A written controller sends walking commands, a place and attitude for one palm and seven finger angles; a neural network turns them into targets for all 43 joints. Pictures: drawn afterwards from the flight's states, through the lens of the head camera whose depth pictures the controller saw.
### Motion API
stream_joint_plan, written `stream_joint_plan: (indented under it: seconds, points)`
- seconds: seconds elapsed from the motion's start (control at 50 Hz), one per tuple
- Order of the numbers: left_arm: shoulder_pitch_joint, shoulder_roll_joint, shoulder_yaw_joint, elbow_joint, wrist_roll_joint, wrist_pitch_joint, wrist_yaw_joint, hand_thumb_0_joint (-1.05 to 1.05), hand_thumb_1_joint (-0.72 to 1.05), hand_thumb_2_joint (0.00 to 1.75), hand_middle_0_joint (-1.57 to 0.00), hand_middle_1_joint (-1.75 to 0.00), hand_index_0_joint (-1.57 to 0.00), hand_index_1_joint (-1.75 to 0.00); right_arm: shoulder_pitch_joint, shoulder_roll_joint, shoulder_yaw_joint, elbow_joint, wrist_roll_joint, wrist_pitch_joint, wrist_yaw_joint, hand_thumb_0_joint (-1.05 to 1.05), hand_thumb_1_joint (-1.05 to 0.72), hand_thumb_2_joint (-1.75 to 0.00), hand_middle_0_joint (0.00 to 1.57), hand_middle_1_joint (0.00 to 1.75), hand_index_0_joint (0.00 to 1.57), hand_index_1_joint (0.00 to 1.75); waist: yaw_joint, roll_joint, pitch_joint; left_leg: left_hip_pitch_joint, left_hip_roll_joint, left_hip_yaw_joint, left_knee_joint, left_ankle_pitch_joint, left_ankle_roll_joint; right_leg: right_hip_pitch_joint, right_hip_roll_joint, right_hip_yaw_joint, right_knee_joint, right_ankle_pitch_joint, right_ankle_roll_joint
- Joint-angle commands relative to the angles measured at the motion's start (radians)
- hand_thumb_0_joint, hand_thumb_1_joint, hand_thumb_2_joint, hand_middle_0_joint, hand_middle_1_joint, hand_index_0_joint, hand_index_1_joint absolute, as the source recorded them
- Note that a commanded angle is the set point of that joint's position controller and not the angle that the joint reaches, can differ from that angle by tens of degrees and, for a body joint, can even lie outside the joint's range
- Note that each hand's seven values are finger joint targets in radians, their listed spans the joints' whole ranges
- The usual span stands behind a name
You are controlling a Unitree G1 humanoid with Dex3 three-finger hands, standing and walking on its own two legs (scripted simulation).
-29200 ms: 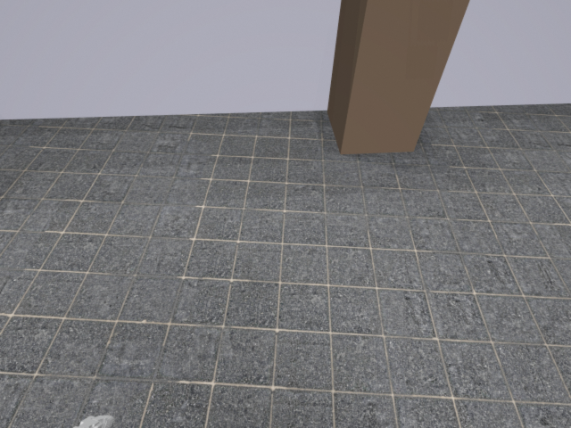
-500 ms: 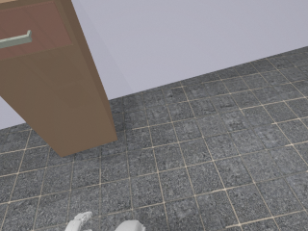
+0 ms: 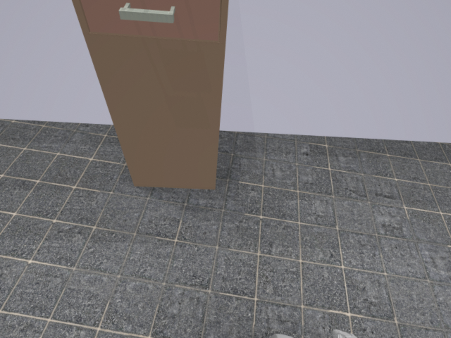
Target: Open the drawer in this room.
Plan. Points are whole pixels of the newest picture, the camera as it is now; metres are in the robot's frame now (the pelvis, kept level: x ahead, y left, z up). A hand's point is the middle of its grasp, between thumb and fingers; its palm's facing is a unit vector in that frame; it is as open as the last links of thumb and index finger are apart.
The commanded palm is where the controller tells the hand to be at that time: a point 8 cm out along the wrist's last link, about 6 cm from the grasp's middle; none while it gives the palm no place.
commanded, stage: take the last steps up to it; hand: left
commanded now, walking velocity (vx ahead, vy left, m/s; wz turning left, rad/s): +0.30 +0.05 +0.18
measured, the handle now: (148, 11) +0.86 +0.31 +0.14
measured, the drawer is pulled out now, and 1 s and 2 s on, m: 0.00 0.00 0.00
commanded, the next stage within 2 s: come to a stop and stand still in 1.08 s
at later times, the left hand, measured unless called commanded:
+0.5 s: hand out of the picture +0.02 +0.15 -0.16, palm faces +0.15 -0.97 -0.21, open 7.3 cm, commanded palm none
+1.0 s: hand (114, 264) +0.27 +0.27 -0.17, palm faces +0.15 -0.97 -0.18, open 7.4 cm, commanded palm none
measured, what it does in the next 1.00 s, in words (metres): walks ahead: right foot, then left foot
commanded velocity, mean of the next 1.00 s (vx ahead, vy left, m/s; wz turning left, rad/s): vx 0.28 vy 0.02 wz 0.04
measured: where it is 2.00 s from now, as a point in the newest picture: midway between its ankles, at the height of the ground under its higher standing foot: (199, 302)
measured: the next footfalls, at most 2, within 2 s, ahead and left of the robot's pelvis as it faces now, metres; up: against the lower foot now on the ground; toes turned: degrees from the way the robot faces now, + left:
right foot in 0.26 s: +0.07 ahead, -0.13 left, +0.00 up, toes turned -4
left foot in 0.70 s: +0.24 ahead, +0.17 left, +0.00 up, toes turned +15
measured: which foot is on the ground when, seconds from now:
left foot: down 0.00-0.26, up 0.28-0.68, down 0.70-1.00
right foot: up 0.00-0.24, down 0.26-0.72, up 0.74-1.00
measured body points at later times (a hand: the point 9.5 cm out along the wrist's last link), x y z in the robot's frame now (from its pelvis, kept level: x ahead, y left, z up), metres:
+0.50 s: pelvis +0.07 -0.02 +0.01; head +0.08 -0.04 +0.46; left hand +0.01 +0.20 -0.14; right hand +0.08 -0.26 -0.16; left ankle +0.09 +0.14 -0.67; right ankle +0.03 -0.13 -0.74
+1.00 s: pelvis +0.23 +0.08 +0.00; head +0.23 +0.09 +0.45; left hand +0.26 +0.32 -0.15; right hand +0.27 -0.14 -0.15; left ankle +0.20 +0.16 -0.74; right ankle +0.29 -0.04 -0.66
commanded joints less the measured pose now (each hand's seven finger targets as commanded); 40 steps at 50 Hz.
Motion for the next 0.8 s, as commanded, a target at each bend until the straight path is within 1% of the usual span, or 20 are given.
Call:
stream_joint_plan:
  seconds: [0.0, 0.06, 0.12, 0.18, 0.2, 0.22, 0.24, 0.26, 0.28, 0.32, 0.36, 0.4, 0.56, 0.6, 0.64, 0.66, 0.68, 0.7, 0.72, 0.78]
  points:
    - [-0.016, 0.033, 0.004, -0.064, 0.0, -0.031, -0.001, 0.0, 0.9, 0.9, -0.2, -0.3, -0.2, -0.3, 0.099, -0.185, -0.047, -0.011, -0.001, -0.017, -0.015, 0.0, -0.9, -0.9, 0.2, 0.3, 0.2, 0.3, -0.057, 0.177, -0.079, 0.117, 0.25, -0.195, -0.168, 0.426, 0.132, -0.061, 0.002, 0.008, -0.025, 0.019, -0.001]
    - [-0.065, 0.018, -0.002, -0.081, 0.006, -0.041, -0.013, 0.0, 0.9, 0.9, -0.2, -0.3, -0.2, -0.3, 0.138, -0.181, -0.054, 0.005, -0.006, -0.022, -0.011, 0.0, -0.9, -0.9, 0.2, 0.3, 0.2, 0.3, -0.078, 0.177, -0.02, 0.07, 0.258, -0.255, -0.226, 0.107, 0.148, -0.064, 0.001, -0.004, -0.126, 0.008, -0.011]
    - [-0.064, -0.006, -0.007, -0.088, 0.008, -0.058, -0.024, 0.0, 0.9, 0.9, -0.2, -0.3, -0.2, -0.3, 0.144, -0.175, -0.06, 0.015, -0.01, -0.027, -0.01, 0.0, -0.9, -0.9, 0.2, 0.3, 0.2, 0.3, -0.071, 0.184, -0.013, 0.024, 0.242, -0.282, -0.23, -0.038, 0.147, 0.02, 0.022, -0.031, -0.294, 0.002, -0.026]
    - [0.043, -0.013, -0.004, -0.045, 0.01, -0.078, -0.026, 0.0, 0.9, 0.9, -0.2, -0.3, -0.2, -0.3, 0.139, -0.154, -0.051, 0.033, -0.005, -0.031, -0.01, 0.0, -0.9, -0.9, 0.2, 0.3, 0.2, 0.3, -0.017, 0.142, -0.022, -0.111, 0.187, -0.253, -0.139, -0.119, 0.105, 0.262, 0.056, -0.058, -0.518, 0.116, -0.039]
    - [0.116, 0.007, 0.003, -0.019, 0.013, -0.089, -0.022, 0.0, 0.9, 0.9, -0.2, -0.3, -0.2, -0.3, 0.135, -0.125, -0.046, 0.035, -0.001, -0.034, -0.01, 0.0, -0.9, -0.9, 0.2, 0.3, 0.2, 0.3, 0.019, 0.059, -0.029, -0.219, 0.127, -0.208, -0.023, -0.176, 0.064, 0.412, 0.022, -0.017, -0.624, 0.137, -0.05]
    - [0.2, 0.08, 0.017, 0.004, 0.024, -0.099, -0.011, 0.0, 0.9, 0.9, -0.2, -0.3, -0.2, -0.3, 0.139, -0.066, -0.033, 0.019, 0.01, -0.04, -0.005, 0.0, -0.9, -0.9, 0.2, 0.3, 0.2, 0.3, 0.05, -0.15, -0.041, -0.404, 0.008, -0.072, 0.218, -0.253, 0.007, 0.54, -0.182, 0.235, -0.749, -0.059, -0.111]
    - [0.262, 0.145, 0.033, 0.002, 0.016, -0.093, -0.004, 0.0, 0.9, 0.9, -0.2, -0.3, -0.2, -0.3, 0.061, -0.072, -0.034, -0.034, 0.002, -0.035, 0.003, 0.0, -0.9, -0.9, 0.2, 0.3, 0.2, 0.3, 0.094, -0.247, 0.021, -0.531, -0.029, -0.026, 0.427, -0.344, -0.018, 0.488, -0.378, 0.52, -0.9, -0.214, -0.213]
    - [0.256, 0.143, 0.035, 0.004, 0.006, -0.1, 0.002, 0.0, 0.9, 0.9, -0.2, -0.3, -0.2, -0.3, 0.035, -0.121, -0.048, -0.037, -0.007, -0.027, 0.011, 0.0, -0.9, -0.9, 0.2, 0.3, 0.2, 0.3, 0.078, -0.199, 0.047, -0.528, 0.021, -0.084, 0.552, -0.27, -0.016, 0.368, -0.39, 0.585, -0.956, -0.346, -0.245]
    - [0.195, 0.114, 0.032, -0.001, 0.006, -0.102, 0.007, 0.0, 0.9, 0.9, -0.2, -0.3, -0.2, -0.3, 0.043, -0.117, -0.056, -0.021, -0.009, -0.021, 0.018, 0.0, -0.9, -0.9, 0.2, 0.3, 0.2, 0.3, 0.042, -0.173, 0.091, -0.532, 0.049, -0.086, 0.633, -0.19, -0.017, 0.304, -0.376, 0.552, -0.97, -0.39, -0.233]
    - [0.1, 0.032, 0.014, -0.017, 0.008, -0.116, 0.009, 0.0, 0.9, 0.9, -0.2, -0.3, -0.2, -0.3, 0.116, -0.088, -0.056, 0.03, -0.014, -0.014, 0.029, 0.0, -0.9, -0.9, 0.2, 0.3, 0.2, 0.3, -0.022, -0.063, 0.099, -0.481, 0.092, -0.066, 0.648, -0.027, -0.04, 0.249, -0.285, 0.303, -0.927, -0.162, -0.182]
    - [0.126, -0.008, 0.0, -0.004, 0.004, -0.127, 0.008, 0.0, 0.9, 0.9, -0.2, -0.3, -0.2, -0.3, 0.161, -0.048, -0.049, 0.061, -0.013, -0.006, 0.033, 0.0, -0.9, -0.9, 0.2, 0.3, 0.2, 0.3, -0.032, -0.081, 0.082, -0.436, 0.093, -0.029, 0.632, 0.059, -0.059, 0.241, -0.211, 0.139, -0.909, 0.055, -0.149]
    - [0.159, -0.012, -0.005, 0.022, 0.005, -0.137, 0.008, 0.0, 0.9, 0.9, -0.2, -0.3, -0.2, -0.3, 0.172, -0.033, -0.048, 0.065, -0.011, -0.006, 0.036, 0.0, -0.9, -0.9, 0.2, 0.3, 0.2, 0.3, -0.033, -0.101, 0.066, -0.447, 0.1, -0.007, 0.593, 0.099, -0.073, 0.286, -0.194, 0.073, -0.902, 0.183, -0.151]
    - [0.256, 0.018, 0.001, 0.102, 0.012, -0.14, 0.013, 0.0, 0.9, 0.9, -0.2, -0.3, -0.2, -0.3, 0.008, 0.0, -0.026, 0.018, -0.003, -0.031, 0.05, 0.0, -0.9, -0.9, 0.2, 0.3, 0.2, 0.3, 0.01, -0.136, 0.064, -0.374, 0.097, 0.093, 0.25, 0.071, -0.066, 0.369, -0.212, -0.006, -0.82, 0.455, -0.18]
    - [0.241, 0.03, 0.009, 0.103, 0.015, -0.132, 0.014, 0.0, 0.9, 0.9, -0.2, -0.3, -0.2, -0.3, 0.019, -0.005, -0.029, 0.013, -0.001, -0.041, 0.05, 0.0, -0.9, -0.9, 0.2, 0.3, 0.2, 0.3, -0.001, -0.151, 0.053, -0.278, 0.08, 0.104, 0.191, 0.024, -0.042, 0.345, -0.22, -0.005, -0.781, 0.431, -0.185]
    - [0.198, 0.033, 0.016, 0.1, 0.011, -0.124, 0.013, 0.0, 0.9, 0.9, -0.2, -0.3, -0.2, -0.3, 0.15, -0.032, -0.036, 0.051, -0.006, -0.056, 0.038, 0.0, -0.9, -0.9, 0.2, 0.3, 0.2, 0.3, -0.078, -0.124, 0.001, -0.047, 0.044, 0.128, 0.07, 0.058, -0.027, 0.272, -0.187, -0.05, -0.622, 0.471, -0.159]
    - [0.206, 0.006, 0.01, 0.1, 0.008, -0.121, 0.01, 0.0, 0.9, 0.9, -0.2, -0.3, -0.2, -0.3, 0.29, -0.09, -0.049, 0.1, -0.011, -0.066, 0.026, 0.0, -0.9, -0.9, 0.2, 0.3, 0.2, 0.3, -0.129, -0.005, -0.097, 0.17, 0.061, 0.103, 0.007, 0.068, -0.018, 0.211, -0.138, -0.087, -0.403, 0.481, -0.133]
    - [0.249, -0.049, 0.003, 0.088, -0.002, -0.117, 0.0, 0.0, 0.9, 0.9, -0.2, -0.3, -0.2, -0.3, 0.423, -0.213, -0.08, 0.13, -0.022, -0.074, 0.01, 0.0, -0.9, -0.9, 0.2, 0.3, 0.2, 0.3, -0.165, 0.278, -0.221, 0.383, 0.289, -0.203, -0.036, 0.066, 0.048, 0.003, -0.012, -0.142, -0.115, 0.148, -0.085]
    - [0.206, -0.073, -0.003, 0.049, -0.004, -0.119, -0.002, 0.0, 0.9, 0.9, -0.2, -0.3, -0.2, -0.3, 0.498, -0.264, -0.088, 0.147, -0.011, -0.066, -0.002, 0.0, -0.9, -0.9, 0.2, 0.3, 0.2, 0.3, -0.181, 0.35, -0.228, 0.408, 0.435, -0.424, -0.169, 0.104, 0.118, -0.147, 0.059, -0.075, 0.097, -0.157, -0.085]
    - [0.158, -0.075, -0.005, 0.039, -0.002, -0.114, 0.005, 0.0, 0.9, 0.9, -0.2, -0.3, -0.2, -0.3, 0.439, -0.252, -0.086, 0.15, -0.007, -0.062, -0.01, 0.0, -0.9, -0.9, 0.2, 0.3, 0.2, 0.3, -0.164, 0.333, -0.215, 0.338, 0.46, -0.432, -0.217, -0.006, 0.137, -0.2, 0.024, 0.01, 0.222, -0.132, -0.104]
    - [0.077, -0.073, 0.007, 0.058, 0.011, -0.106, -0.018, 0.0, 0.9, 0.9, -0.2, -0.3, -0.2, -0.3, 0.25, -0.09, -0.044, 0.103, -0.007, -0.077, -0.011, 0.0, -0.9, -0.9, 0.2, 0.3, 0.2, 0.3, -0.081, 0.131, 0.028, -0.014, 0.358, -0.218, -0.281, -0.022, 0.095, -0.163, -0.063, 0.031, 0.214, 0.09, -0.101]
